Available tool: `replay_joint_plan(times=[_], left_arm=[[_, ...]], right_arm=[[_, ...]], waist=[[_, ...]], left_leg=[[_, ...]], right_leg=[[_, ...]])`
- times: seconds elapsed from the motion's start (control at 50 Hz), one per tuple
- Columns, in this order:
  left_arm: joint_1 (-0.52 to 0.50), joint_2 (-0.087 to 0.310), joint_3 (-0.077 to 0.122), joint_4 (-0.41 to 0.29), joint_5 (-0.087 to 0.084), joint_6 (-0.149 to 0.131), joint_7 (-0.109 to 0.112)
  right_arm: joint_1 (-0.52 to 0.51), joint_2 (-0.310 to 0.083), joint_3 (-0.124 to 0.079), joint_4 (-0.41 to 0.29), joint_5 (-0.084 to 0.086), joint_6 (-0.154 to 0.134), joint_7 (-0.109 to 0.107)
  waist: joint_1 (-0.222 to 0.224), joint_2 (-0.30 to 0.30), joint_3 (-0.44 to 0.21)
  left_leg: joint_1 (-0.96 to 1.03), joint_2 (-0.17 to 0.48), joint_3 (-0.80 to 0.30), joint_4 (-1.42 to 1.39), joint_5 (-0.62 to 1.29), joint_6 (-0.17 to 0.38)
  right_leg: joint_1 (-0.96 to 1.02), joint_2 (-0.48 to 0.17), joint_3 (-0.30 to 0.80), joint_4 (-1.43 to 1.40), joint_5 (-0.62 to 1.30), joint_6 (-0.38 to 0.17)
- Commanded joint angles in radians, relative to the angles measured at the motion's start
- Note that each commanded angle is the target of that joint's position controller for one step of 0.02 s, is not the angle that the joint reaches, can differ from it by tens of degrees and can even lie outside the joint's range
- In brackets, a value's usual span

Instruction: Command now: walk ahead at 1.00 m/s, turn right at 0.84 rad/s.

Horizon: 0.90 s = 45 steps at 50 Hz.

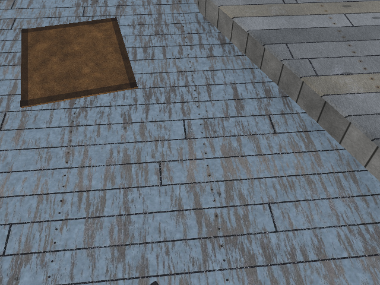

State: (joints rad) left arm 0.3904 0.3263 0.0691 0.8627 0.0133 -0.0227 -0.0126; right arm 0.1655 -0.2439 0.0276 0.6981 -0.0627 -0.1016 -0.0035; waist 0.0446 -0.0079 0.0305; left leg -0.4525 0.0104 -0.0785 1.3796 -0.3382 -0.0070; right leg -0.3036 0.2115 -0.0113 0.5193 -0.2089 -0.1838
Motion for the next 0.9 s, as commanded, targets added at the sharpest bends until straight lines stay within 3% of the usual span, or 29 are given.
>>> replay_joint_plan(times=[0.02,0.06,0.08,0.12,0.2,0.24,0.26,0.28,0.3,0.32,0.34,0.36,0.38,0.4,0.44,0.48,0.5,0.56,0.62,0.66,0.68,0.7,0.72,0.74,0.76,0.78,0.8,0.84,0.9], left_arm=[[0.002,0.123,0.022,-0.068,-0.006,-0.043,0.004],[-0.007,0.138,0.031,-0.080,-0.007,-0.057,0.001],[0.020,0.117,0.028,-0.073,-0.015,-0.060,-0.002],[0.031,0.150,0.044,-0.079,-0.023,-0.058,-0.006],[0.084,0.163,0.058,-0.067,-0.021,-0.052,0.000],[0.047,0.193,0.065,-0.079,-0.015,-0.053,0.008],[0.015,0.229,0.071,-0.084,-0.009,-0.056,0.003],[-0.048,0.220,0.068,-0.101,-0.006,-0.068,-0.001],[-0.067,0.070,0.028,-0.133,0.001,-0.082,0.004],[0.077,-0.009,-0.008,-0.200,-0.055,-0.075,-0.001],[-0.016,0.087,-0.004,-0.153,-0.019,-0.050,0.012],[-0.110,0.117,0.007,-0.160,0.003,-0.039,0.002],[-0.154,0.106,0.005,-0.164,0.016,-0.033,-0.012],[-0.193,0.073,-0.002,-0.184,0.031,-0.027,-0.030],[-0.202,0.012,-0.024,-0.215,0.031,-0.008,-0.048],[-0.255,-0.006,-0.037,-0.240,0.033,0.001,-0.055],[-0.271,-0.006,-0.045,-0.272,0.034,0.000,-0.059],[-0.401,0.027,-0.058,-0.311,0.029,-0.007,-0.075],[-0.471,0.014,-0.071,-0.325,0.025,-0.020,-0.086],[-0.393,0.048,-0.057,-0.296,0.040,-0.026,-0.064],[-0.223,0.081,-0.039,-0.246,0.046,-0.028,-0.046],[-0.015,0.125,-0.016,-0.180,0.053,-0.032,-0.027],[0.100,0.223,0.013,-0.144,0.070,-0.034,-0.001],[0.058,0.287,0.028,-0.175,0.071,-0.037,0.009],[0.024,0.223,0.026,-0.172,0.051,-0.037,0.010],[-0.037,0.156,0.008,-0.150,0.042,-0.047,0.010],[-0.068,0.109,0.001,-0.131,0.041,-0.059,0.006],[-0.108,0.060,-0.010,-0.112,0.023,-0.076,0.010],[-0.089,0.022,-0.015,-0.068,-0.004,-0.108,0.002]], right_arm=[[0.029,-0.116,-0.012,-0.098,-0.024,0.033,0.008],[-0.100,-0.122,-0.005,-0.152,-0.007,0.039,0.018],[-0.165,-0.114,-0.002,-0.167,0.001,0.038,0.022],[-0.214,-0.085,0.008,-0.188,0.022,0.035,0.025],[-0.287,-0.111,0.000,-0.219,0.031,0.022,0.020],[-0.177,-0.164,-0.024,-0.189,0.032,0.014,0.007],[-0.024,-0.212,-0.047,-0.151,0.038,0.009,-0.006],[0.198,-0.258,-0.073,-0.101,0.032,0.003,-0.024],[0.428,-0.326,-0.101,-0.064,0.005,0.001,-0.046],[0.301,-0.406,-0.122,-0.074,-0.015,0.011,-0.036],[0.183,-0.274,-0.114,-0.105,-0.005,0.022,-0.030],[0.139,-0.194,-0.093,-0.100,0.006,0.025,-0.026],[0.149,-0.158,-0.085,-0.069,0.001,0.025,-0.018],[0.193,-0.151,-0.081,-0.028,0.002,0.018,-0.018],[0.234,-0.114,-0.073,0.037,0.020,-0.004,-0.003],[0.238,-0.089,-0.068,0.069,0.037,-0.020,0.012],[0.222,-0.129,-0.074,0.068,0.037,-0.029,0.014],[0.201,-0.150,-0.079,0.089,0.038,-0.032,0.019],[0.284,-0.212,-0.086,0.139,0.044,-0.029,0.019],[0.318,-0.274,-0.094,0.169,0.051,-0.017,0.011],[0.306,-0.303,-0.099,0.175,0.050,-0.005,0.003],[0.276,-0.305,-0.097,0.167,0.058,0.004,-0.002],[0.306,-0.195,-0.074,0.136,0.047,0.006,0.007],[0.409,-0.091,-0.055,0.086,0.084,0.004,0.015],[0.281,-0.195,-0.081,0.076,0.079,0.011,0.006],[0.228,-0.174,-0.079,0.066,0.077,0.011,0.011],[0.227,-0.138,-0.070,0.085,0.070,0.017,0.017],[0.279,-0.098,-0.066,0.117,0.046,0.053,0.037],[0.171,-0.068,-0.072,0.094,0.041,0.090,0.054]], waist=[[-0.096,0.091,0.047],[-0.063,0.046,0.094],[-0.032,0.053,0.109],[0.012,-0.008,0.068],[0.068,-0.042,0.019],[0.009,-0.048,-0.062],[-0.078,-0.036,-0.162],[-0.202,-0.027,-0.265],[-0.259,0.144,-0.410],[-0.105,0.501,-0.527],[-0.124,0.250,-0.343],[-0.134,0.126,-0.212],[-0.128,0.033,-0.136],[-0.117,0.044,-0.085],[-0.074,0.104,-0.042],[-0.056,0.079,-0.004],[-0.029,0.124,0.014],[-0.026,0.059,0.090],[-0.043,0.051,0.111],[0.018,0.101,0.017],[0.106,0.132,-0.080],[0.220,0.118,-0.179],[0.199,-0.027,-0.308],[0.078,-0.243,-0.472],[0.111,-0.088,-0.381],[0.062,-0.052,-0.192],[0.019,-0.013,-0.089],[-0.054,-0.072,-0.045],[-0.071,-0.047,0.043]], left_leg=[[-0.183,0.083,0.010,-0.178,-0.017,-0.031],[-0.130,0.101,0.051,-0.382,0.114,-0.057],[-0.105,0.094,0.071,-0.473,0.210,-0.061],[-0.050,0.065,0.079,-0.643,0.393,-0.056],[-0.015,0.008,0.070,-0.835,0.415,-0.030],[0.168,-0.036,0.057,-0.893,0.321,-0.011],[0.336,-0.045,0.059,-0.889,0.231,0.005],[0.596,0.032,0.006,-0.846,0.144,0.028],[0.842,0.293,-0.241,-0.851,-0.214,0.050],[0.957,0.521,-0.858,-1.093,-0.472,0.170],[0.808,0.446,-0.785,-1.127,-0.606,0.168],[0.680,0.389,-0.558,-1.102,-0.418,0.146],[0.570,0.341,-0.411,-1.106,-0.185,0.139],[0.497,0.304,-0.306,-1.113,-0.046,0.132],[0.419,0.270,-0.201,-1.149,0.081,0.126],[0.384,0.239,-0.084,-1.203,0.195,0.118],[0.349,0.265,-0.064,-1.232,0.241,0.134],[0.254,0.191,0.139,-1.342,0.335,0.111],[0.287,0.218,0.198,-1.382,0.651,0.124],[0.412,0.232,0.202,-1.181,1.160,0.121],[0.403,0.237,0.196,-0.963,1.268,0.115],[0.285,0.200,0.192,-0.674,1.142,0.102],[0.058,0.108,0.162,-0.286,0.465,0.105],[-0.195,-0.013,0.045,0.047,-0.130,0.099],[-0.276,0.019,-0.022,0.092,-0.024,0.115],[-0.300,0.059,-0.004,0.027,0.062,0.113],[-0.270,0.096,0.000,-0.038,0.089,0.105],[-0.170,0.130,0.003,-0.088,0.106,0.085],[-0.261,0.158,0.020,-0.146,0.165,0.075]], right_leg=[[-0.031,-0.274,0.485,-0.360,-0.109,-0.172],[-0.137,-0.230,0.432,-0.405,-0.004,-0.163],[-0.139,-0.191,0.385,-0.394,0.088,-0.128],[-0.086,-0.181,0.389,-0.377,0.182,-0.089],[0.144,-0.214,0.427,-0.267,0.424,-0.040],[0.195,-0.219,0.440,-0.118,0.629,0.004],[0.195,-0.203,0.419,0.061,0.711,0.026],[0.062,-0.169,0.393,0.311,0.618,0.045],[-0.110,-0.117,0.297,0.653,0.036,0.034],[-0.399,-0.056,0.180,0.892,-0.321,0.068],[-0.506,-0.166,0.145,0.932,-0.185,0.057],[-0.509,-0.203,0.112,0.880,-0.101,0.065],[-0.479,-0.232,0.104,0.840,-0.071,0.075],[-0.464,-0.255,0.112,0.806,-0.070,0.077],[-0.460,-0.270,0.121,0.778,-0.089,0.083],[-0.497,-0.264,0.123,0.730,-0.059,0.088],[-0.497,-0.272,0.134,0.661,-0.012,0.091],[-0.377,-0.248,0.029,0.360,0.154,0.095],[-0.188,-0.208,-0.068,0.186,0.193,0.052],[-0.038,-0.146,-0.108,0.151,0.087,0.024],[0.148,-0.122,-0.084,0.139,0.022,0.013],[0.405,-0.156,-0.027,0.062,0.036,0.004],[0.652,-0.397,0.239,0.057,-0.257,0.014],[0.780,-0.663,0.761,-0.127,-0.472,-0.022],[0.662,-0.623,0.731,-0.206,-0.424,0.000],[0.497,-0.579,0.552,-0.215,-0.292,0.003],[0.364,-0.538,0.427,-0.242,-0.136,0.013],[0.194,-0.487,0.272,-0.324,-0.092,0.033],[0.171,-0.454,0.084,-0.409,0.054,0.070]])
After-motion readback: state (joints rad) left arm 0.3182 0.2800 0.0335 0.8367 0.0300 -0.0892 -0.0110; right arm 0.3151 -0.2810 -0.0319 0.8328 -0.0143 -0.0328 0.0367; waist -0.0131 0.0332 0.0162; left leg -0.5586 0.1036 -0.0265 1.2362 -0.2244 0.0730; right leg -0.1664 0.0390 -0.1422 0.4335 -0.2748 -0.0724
